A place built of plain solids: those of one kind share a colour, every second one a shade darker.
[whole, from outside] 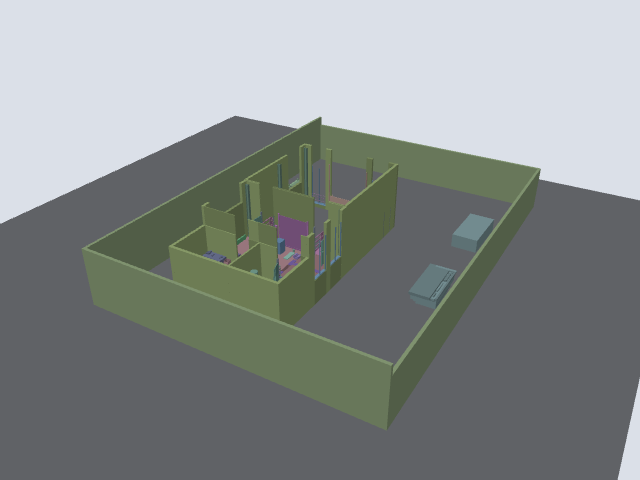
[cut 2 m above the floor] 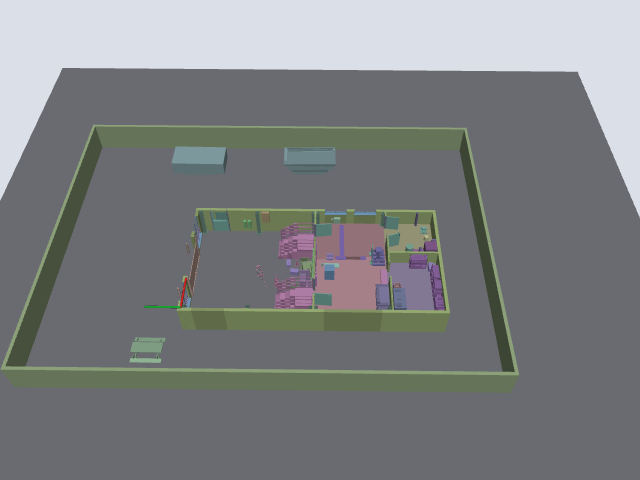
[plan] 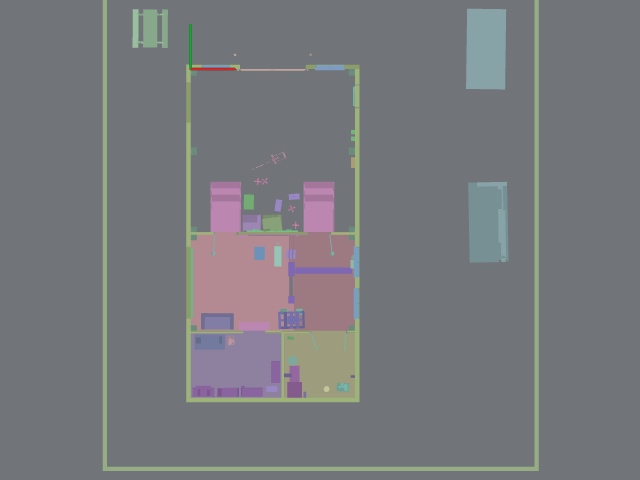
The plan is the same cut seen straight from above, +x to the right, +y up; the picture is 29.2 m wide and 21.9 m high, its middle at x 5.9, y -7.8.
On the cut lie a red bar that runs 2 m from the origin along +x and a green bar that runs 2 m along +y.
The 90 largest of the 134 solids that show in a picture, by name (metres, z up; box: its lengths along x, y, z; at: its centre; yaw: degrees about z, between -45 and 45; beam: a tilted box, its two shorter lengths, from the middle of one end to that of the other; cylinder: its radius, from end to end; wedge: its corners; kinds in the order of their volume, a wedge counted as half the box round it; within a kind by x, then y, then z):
{
 "yard_bound_1": {"box": [0.2, 27.23, 4.07], "at": [-3.91, -4.73, 1.99]},
 "yard_bound_2": {"box": [19.89, 0.2, 4.07], "at": [5.94, -18.24, 1.99]},
 "yard_bound_3": {"box": [19.89, 0.2, 3.37], "at": [5.94, 8.79, 1.64]},
 "yard_bound_4": {"box": [0.2, 27.23, 3.37], "at": [15.78, -4.73, 1.64]},
 "wall_1": {"box": [0.2, 3.2, 3.77], "at": [-0.1, -13.6, 1.83]},
 "wall_2": {"box": [0.2, 0.61, 5.1], "at": [-0.1, -11.7, 2.5]},
 "wall_3": {"box": [0.2, 3.31, 3.7], "at": [-0.1, -9.75, 1.8]},
 "wall_4": {"box": [0.2, 0.61, 5.1], "at": [-0.1, -7.8, 2.5]},
 "wall_5": {"box": [0.2, 5.06, 5.15], "at": [-0.1, -4.97, 2.52]},
 "wall_6": {"box": [0.2, 1.86, 2.25], "at": [-0.1, -1.52, 1.07]},
 "wall_7": {"box": [0.2, 0.81, 5.15], "at": [-0.1, -0.2, 2.52]},
 "wall_8": {"box": [0.71, 0.2, 5.15], "at": [0.15, 0.1, 2.52]},
 "wall_9": {"box": [1.05, 0.06, 5.1], "at": [0.53, -7.53, 2.5]},
 "wall_10": {"box": [2.4, 0.06, 3.77], "at": [1.2, -12.03, 1.83]},
 "wall_11": {"box": [2.4, 0.06, 5.1], "at": [1.2, -11.97, 2.5]},
 "wall_12": {"box": [4.4, 0.2, 3.77], "at": [2.0, -15.1, 1.83]},
 "wall_13": {"box": [0.46, 0.2, 5.15], "at": [2.02, 0.1, 2.52]},
 "wall_14": {"box": [3.16, 0.06, 5.1], "at": [3.73, -7.53, 2.5]},
 "wall_15": {"box": [3.16, 0.06, 5.15], "at": [3.73, -7.47, 2.52]},
 "wall_16": {"box": [0.8, 0.06, 3.77], "at": [3.8, -12.03, 1.83]},
 "wall_17": {"box": [0.86, 0.06, 5.1], "at": [3.83, -11.97, 2.5]},
 "wall_18": {"box": [0.06, 3.0, 3.77], "at": [4.17, -13.5, 1.83]},
 "wall_19": {"box": [0.06, 3.0, 3.77], "at": [4.23, -13.5, 1.83]},
 "wall_20": {"box": [1.31, 0.06, 5.1], "at": [4.8, -11.97, 2.5]},
 "wall_21": {"box": [1.25, 0.06, 3.77], "at": [4.83, -12.03, 1.83]},
 "wall_22": {"box": [0.46, 0.2, 5.15], "at": [5.47, 0.1, 2.52]},
 "wall_23": {"box": [3.5, 0.2, 3.77], "at": [5.95, -15.1, 1.83]},
 "wall_24": {"box": [1.1, 0.06, 5.1], "at": [6.95, -7.53, 2.5]},
 "wall_25": {"box": [0.35, 0.06, 5.1], "at": [7.32, -11.97, 2.5]},
 "wall_26": {"box": [0.71, 0.2, 5.15], "at": [7.35, 0.1, 2.52]},
 "wall_27": {"box": [0.2, 3.2, 3.77], "at": [7.6, -13.6, 1.83]},
 "wall_28": {"box": [0.2, 0.61, 5.1], "at": [7.6, -11.7, 2.5]},
 "wall_29": {"box": [0.2, 1.41, 1.8], "at": [7.6, -10.7, 0.85]},
 "wall_30": {"box": [0.2, 0.51, 5.1], "at": [7.6, -9.75, 2.5]},
 "wall_31": {"box": [0.2, 1.41, 1.8], "at": [7.6, -8.8, 0.85]},
 "wall_32": {"box": [0.2, 0.61, 5.1], "at": [7.6, -7.8, 2.5]},
 "wall_33": {"box": [0.2, 7.7, 5.15], "at": [7.6, -3.65, 2.52]},
 "raised_floor_hall_1": {"box": [4.55, 4.63, 0.9], "at": [2.21, -9.75, 0.4]},
 "raised_floor_hall_2": {"box": [0.22, 1.72, 0.9], "at": [4.6, -11.21, 0.4]},
 "raised_floor_hall_3": {"box": [0.22, 2.02, 0.9], "at": [4.6, -8.44, 0.4]},
 "raised_floor_hall_4": {"box": [1.09, 0.07, 0.9], "at": [5.85, -7.47, 0.4]},
 "raised_floor_hall_5": {"box": [2.86, 4.63, 0.9], "at": [6.14, -9.75, 0.4]},
 "raised_floor_crib_1": {"box": [4.33, 3.13, 1.07], "at": [2.1, -13.5, 0.48]},
 "beyond_skip_1": {"box": [0.08, 2.32, 0.32], "at": [12.85, 0.92, 0.1], "yaw": -0.8},
 "beyond_skip_2": {"box": [1.34, 3.66, 0.16], "at": [13.36, -6.99, 1.16], "yaw": 1.1},
 "beyond_skip_3": {"box": [1.78, 3.66, 0.95], "at": [13.48, 0.91, 0.82], "yaw": -0.8},
 "beyond_skip_4": {"box": [1.63, 3.28, 0.39], "at": [13.58, -6.99, 0.82], "yaw": 1.1},
 "beyond_skip_5": {"box": [1.3, 2.21, 0.98], "at": [13.59, -6.97, 0.43], "yaw": 1.1},
 "beyond_skip_6": {"box": [1.45, 2.6, 0.53], "at": [13.59, -6.97, 0.58], "yaw": 1.1},
 "beyond_skip_7": {"box": [1.07, 1.0, 0.15], "at": [13.61, -7.2, 1.04], "yaw": 1.1},
 "beyond_skip_8": {"box": [0.82, 0.91, 0.15], "at": [13.79, -5.94, 1.04], "yaw": 1.1},
 "raised_floor_plant_1": {"box": [3.43, 3.13, 0.9], "at": [5.85, -13.5, 0.4]},
 "door_landing_1": {"box": [1.4, 1.1, 0.9], "at": [1.6, -6.89, 0.4]},
 "door_landing_2": {"box": [1.4, 0.32, 0.73], "at": [1.6, -6.2, 0.32]},
 "door_landing_3": {"box": [1.4, 0.32, 0.56], "at": [1.6, -5.9, 0.23]},
 "door_landing_4": {"box": [1.4, 0.32, 0.39], "at": [1.6, -5.6, 0.14]},
 "door_landing_5": {"box": [1.4, 0.32, 0.22], "at": [1.6, -5.3, 0.06]},
 "door_landing_6": {"box": [1.4, 0.4, 0.22], "at": [2.9, -11.74, 0.91]},
 "door_landing_7": {"box": [1.4, 1.1, 0.9], "at": [5.85, -6.89, 0.4]},
 "door_landing_8": {"box": [1.4, 0.32, 0.73], "at": [5.85, -6.2, 0.32]},
 "door_landing_9": {"box": [1.4, 0.32, 0.56], "at": [5.85, -5.9, 0.23]},
 "door_landing_10": {"box": [1.4, 0.32, 0.39], "at": [5.85, -5.6, 0.14]},
 "door_landing_11": {"box": [1.4, 0.32, 0.22], "at": [5.85, -5.3, 0.06]},
 "plant_pumps_1": {"box": [0.68, 0.72, 1.35], "at": [4.74, -14.64, 1.48]},
 "plant_pumps_2": {"box": [0.46, 1.04, 0.56], "at": [4.74, -14.06, 1.08]},
 "cage_trolley_1": {"box": [0.86, 0.63, 0.77], "at": [3.72, -7.1, 0.67], "yaw": 6.9},
 "fitters_bench_1": {"box": [1.15, 0.58, 0.12], "at": [1.22, -11.6, 1.69]},
 "fitters_bench_2": {"box": [1.4, 0.65, 0.15], "at": [1.22, -11.52, 0.97]},
 "fitters_bench_3": {"box": [1.5, 0.75, 0.09], "at": [1.22, -11.51, 1.7]},
 "cage_trolley_empty_1": {"box": [0.67, 0.36, 0.6], "at": [2.71, -6.83, 1.0]},
 "cage_trolley_empty_2": {"box": [0.81, 0.73, 0.22], "at": [2.78, -7.02, 0.06]},
 "caution_board_1": {"box": [0.48, 0.6, 0.95], "at": [3.14, -8.41, 1.27]},
 "air_station_1": {"cylinder": 0.23, "from": [4.65, -13.31, 0.85], "to": [4.65, -13.31, 2.5]},
 "door_leaf_1": {"box": [0.044, 0.99, 1.23], "at": [1.07, -8.06, 1.42], "yaw": -4.3},
 "door_leaf_2": {"box": [0.044, 0.8, 1.23], "at": [5.62, -12.44, 1.42], "yaw": 17.8},
 "door_leaf_3": {"box": [0.044, 0.99, 1.23], "at": [6.41, -8.05, 1.42], "yaw": 7.0},
 "door_leaf_4": {"box": [0.044, 0.8, 1.23], "at": [7.05, -12.46, 1.42], "yaw": -6.9},
 "door_leaf_5": {"box": [0.044, 1.0, 1.23], "at": [7.5, -1.25, 0.56]},
 "roll_cab_1": {"box": [0.46, 0.68, 0.65], "at": [2.65, -6.07, 0.44], "yaw": -2.0},
 "sectional_door_1": {"box": [3.08, 0.042, 1.37], "at": [3.75, -0.01, 0.64]},
 "shop_shutter_1": {"box": [2.2, 0.027, 2.35], "at": [3.73, -7.58, 1.98]},
 "packing_desk_1": {"box": [1.4, 0.7, 0.14], "at": [0.87, -12.46, 1.87]},
 "radiator_1": {"box": [0.1, 3.22, 0.37], "at": [0.06, -9.75, 0.98]},
 "toolbox_1": {"box": [0.51, 0.27, 0.37], "at": [3.7, -14.6, 1.16], "yaw": 0.1},
 "toolbox_2": {"box": [0.28, 0.54, 0.38], "at": [4.0, -6.22, 0.14], "yaw": -8.1},
 "shelving_bay_1": {"box": [0.71, 0.47, 0.14], "at": [0.58, -14.69, 1.9]},
 "shelving_bay_2": {"box": [0.94, 0.38, 0.12], "at": [2.82, -14.75, 1.86]},
 "distribution_board_1": {"box": [0.18, 0.5, 0.91], "at": [7.41, -4.27, 1.5]},
 "bay_shutter_1": {"box": [2.36, 0.07, 0.39], "at": [3.73, -7.4, 1.25]},
 "beyond_bench_table_1": {"box": [0.64, 1.74, 0.06], "at": [-1.85, 1.85, 0.72], "yaw": -0.4}
}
